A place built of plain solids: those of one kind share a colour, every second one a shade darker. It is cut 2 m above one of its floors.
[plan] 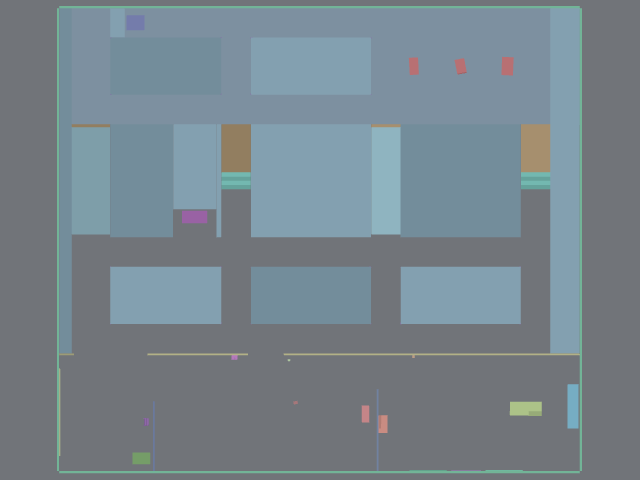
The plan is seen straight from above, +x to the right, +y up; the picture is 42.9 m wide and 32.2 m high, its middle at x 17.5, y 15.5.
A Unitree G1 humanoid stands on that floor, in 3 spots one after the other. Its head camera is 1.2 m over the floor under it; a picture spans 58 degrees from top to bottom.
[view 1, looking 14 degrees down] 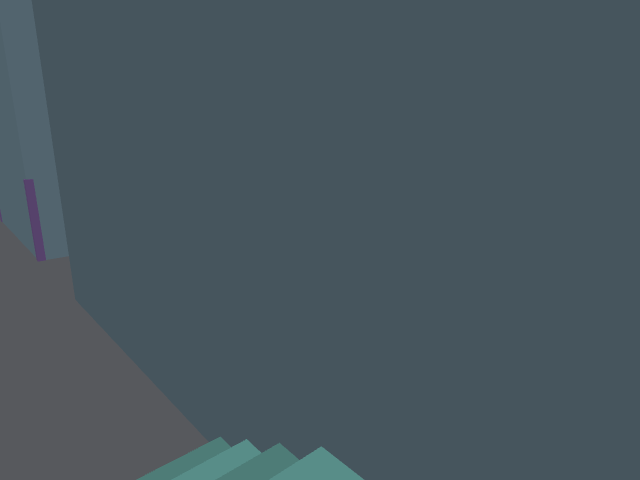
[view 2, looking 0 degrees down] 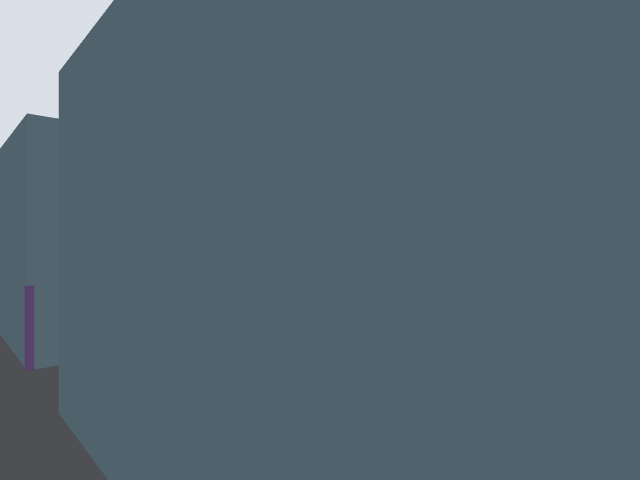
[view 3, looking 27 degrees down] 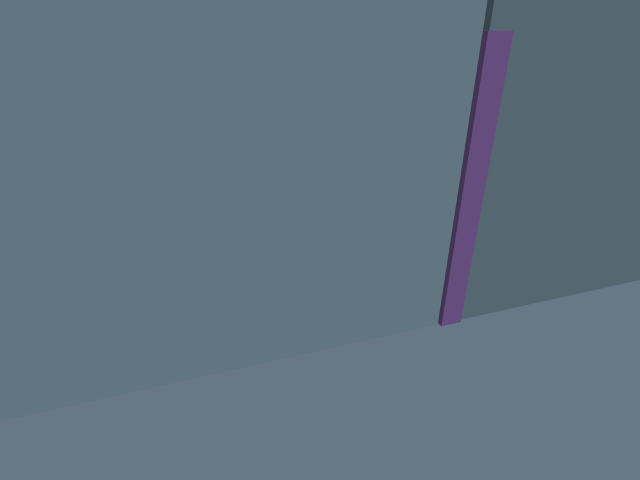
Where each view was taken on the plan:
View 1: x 31.96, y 20.83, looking -132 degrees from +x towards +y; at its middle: units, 1.53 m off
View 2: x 11.87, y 20.83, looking -132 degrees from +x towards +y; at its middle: units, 1.48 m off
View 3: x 2.13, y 30.07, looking -18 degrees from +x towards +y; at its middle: units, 1.53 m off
